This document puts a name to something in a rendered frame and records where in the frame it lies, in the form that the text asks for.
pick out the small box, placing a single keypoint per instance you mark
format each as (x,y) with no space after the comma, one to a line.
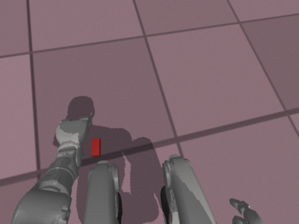
(96,147)

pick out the right robot foot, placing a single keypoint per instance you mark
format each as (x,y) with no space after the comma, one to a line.
(165,206)

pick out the left robot hand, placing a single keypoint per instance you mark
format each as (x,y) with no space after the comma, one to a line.
(73,130)

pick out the left robot arm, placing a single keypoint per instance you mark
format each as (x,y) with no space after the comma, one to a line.
(49,201)

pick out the right robot hand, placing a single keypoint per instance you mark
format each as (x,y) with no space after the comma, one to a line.
(250,216)

